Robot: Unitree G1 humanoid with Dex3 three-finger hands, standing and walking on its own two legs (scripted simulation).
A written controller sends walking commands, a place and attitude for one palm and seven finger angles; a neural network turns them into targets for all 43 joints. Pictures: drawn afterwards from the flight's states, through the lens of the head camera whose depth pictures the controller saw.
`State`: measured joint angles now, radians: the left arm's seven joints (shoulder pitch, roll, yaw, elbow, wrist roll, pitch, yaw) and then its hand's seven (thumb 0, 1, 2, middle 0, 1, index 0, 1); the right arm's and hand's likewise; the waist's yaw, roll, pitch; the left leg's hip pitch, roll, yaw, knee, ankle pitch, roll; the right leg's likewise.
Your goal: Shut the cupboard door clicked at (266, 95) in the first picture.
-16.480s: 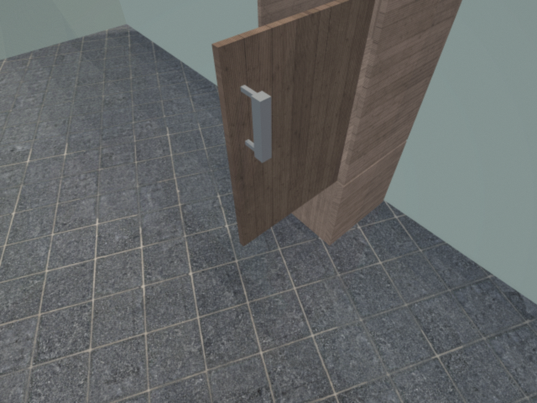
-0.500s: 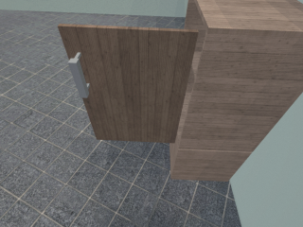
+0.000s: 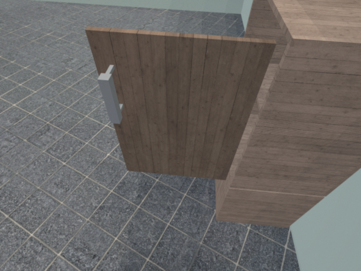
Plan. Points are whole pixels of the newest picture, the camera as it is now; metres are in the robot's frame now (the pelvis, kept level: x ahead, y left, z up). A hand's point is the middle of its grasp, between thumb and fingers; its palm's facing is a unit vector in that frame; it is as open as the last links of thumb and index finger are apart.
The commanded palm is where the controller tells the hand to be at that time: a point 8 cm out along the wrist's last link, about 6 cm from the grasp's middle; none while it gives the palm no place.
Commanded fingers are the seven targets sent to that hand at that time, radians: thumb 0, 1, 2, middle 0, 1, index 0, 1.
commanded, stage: shuffle to correct the standing spot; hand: left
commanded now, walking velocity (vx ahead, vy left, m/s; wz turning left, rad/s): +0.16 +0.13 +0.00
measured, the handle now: (113, 95) +0.50 +0.22 +0.10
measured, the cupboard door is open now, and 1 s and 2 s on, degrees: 90 90 90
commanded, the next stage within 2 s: come to a stop and stand still in 0.02 s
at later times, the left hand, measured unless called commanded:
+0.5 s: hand out of the picture +0.11 +0.23 -0.17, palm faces -0.02 -0.97 -0.23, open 7.3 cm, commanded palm none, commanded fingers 0.00 0.90 0.90 -0.20 -0.30 -0.20 -0.30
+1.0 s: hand out of the picture +0.04 +0.18 -0.16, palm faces +0.00 -0.98 -0.18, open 7.3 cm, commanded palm none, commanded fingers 0.00 0.90 0.90 -0.20 -0.30 -0.20 -0.30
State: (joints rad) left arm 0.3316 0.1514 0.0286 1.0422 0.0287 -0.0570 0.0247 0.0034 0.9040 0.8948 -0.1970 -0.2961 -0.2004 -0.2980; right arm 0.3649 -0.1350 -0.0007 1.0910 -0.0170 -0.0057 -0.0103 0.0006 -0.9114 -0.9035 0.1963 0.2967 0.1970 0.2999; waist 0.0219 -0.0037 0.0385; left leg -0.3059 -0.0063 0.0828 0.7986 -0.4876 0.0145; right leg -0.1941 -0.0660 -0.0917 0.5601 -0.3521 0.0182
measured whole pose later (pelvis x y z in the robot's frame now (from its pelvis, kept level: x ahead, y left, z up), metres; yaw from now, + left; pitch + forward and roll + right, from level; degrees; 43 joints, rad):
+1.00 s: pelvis +0.04 +0.02 +0.01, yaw -1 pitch -1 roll +1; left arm 0.30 0.15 -0.01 1.09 0.01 -0.01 0.03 0.00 0.92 0.89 -0.20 -0.30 -0.20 -0.30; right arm 0.30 -0.11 0.01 1.14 -0.02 0.00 -0.02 0.00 -0.92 -0.90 0.20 0.30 0.20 0.30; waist 0.00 -0.01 0.03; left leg -0.19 0.02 0.10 0.38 -0.17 0.01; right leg -0.18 0.03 -0.07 0.40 -0.21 -0.06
